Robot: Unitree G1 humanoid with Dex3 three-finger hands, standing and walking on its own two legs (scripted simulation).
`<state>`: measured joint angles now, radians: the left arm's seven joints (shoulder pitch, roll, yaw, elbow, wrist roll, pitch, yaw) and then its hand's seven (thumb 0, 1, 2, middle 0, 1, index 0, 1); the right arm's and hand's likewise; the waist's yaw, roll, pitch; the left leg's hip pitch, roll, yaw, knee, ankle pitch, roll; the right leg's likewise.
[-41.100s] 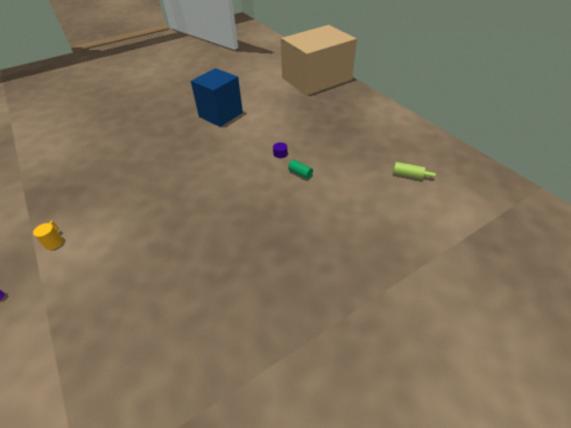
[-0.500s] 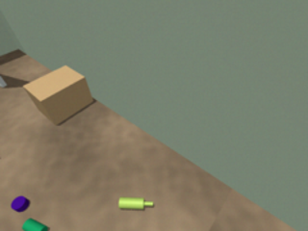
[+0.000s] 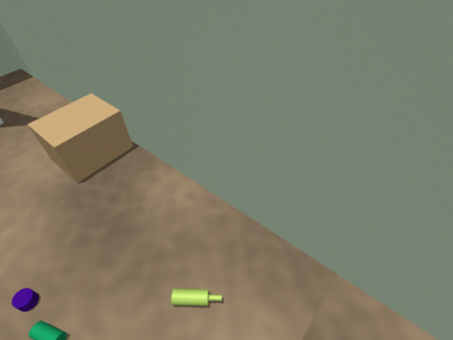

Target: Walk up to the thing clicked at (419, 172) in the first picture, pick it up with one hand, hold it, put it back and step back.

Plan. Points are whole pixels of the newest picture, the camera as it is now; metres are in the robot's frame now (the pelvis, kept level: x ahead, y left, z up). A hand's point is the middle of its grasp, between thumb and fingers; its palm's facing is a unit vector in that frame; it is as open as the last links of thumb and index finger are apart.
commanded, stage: stand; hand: left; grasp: from above
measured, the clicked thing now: (197, 297) +0.46 +0.16 -0.75
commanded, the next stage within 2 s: step back in 0.84 s
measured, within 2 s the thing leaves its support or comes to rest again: neither
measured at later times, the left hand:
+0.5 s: hand out of the picture +0.08 +0.24 -0.16, palm faces +0.01 -0.94 -0.33, open 7.4 cm
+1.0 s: hand out of the picture +0.07 +0.26 -0.16, palm faces +0.01 -0.93 -0.36, open 7.4 cm
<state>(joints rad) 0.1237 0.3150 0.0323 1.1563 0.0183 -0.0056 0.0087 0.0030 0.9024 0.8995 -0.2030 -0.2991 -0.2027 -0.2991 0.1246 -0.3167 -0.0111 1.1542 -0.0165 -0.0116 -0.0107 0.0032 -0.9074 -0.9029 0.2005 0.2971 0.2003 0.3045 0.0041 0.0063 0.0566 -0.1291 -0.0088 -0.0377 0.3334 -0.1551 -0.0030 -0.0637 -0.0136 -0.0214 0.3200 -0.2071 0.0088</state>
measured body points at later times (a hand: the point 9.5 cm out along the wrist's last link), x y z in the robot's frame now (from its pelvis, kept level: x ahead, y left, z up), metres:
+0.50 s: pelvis +0.01 +0.00 +0.00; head +0.01 -0.01 +0.45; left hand +0.08 +0.29 -0.13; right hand +0.08 -0.30 -0.14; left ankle +0.02 +0.12 -0.75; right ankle -0.02 -0.12 -0.75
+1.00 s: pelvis -0.02 +0.00 -0.01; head +0.03 +0.00 +0.44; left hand +0.07 +0.31 -0.14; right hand +0.07 -0.31 -0.14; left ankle +0.02 +0.12 -0.74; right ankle -0.02 -0.12 -0.75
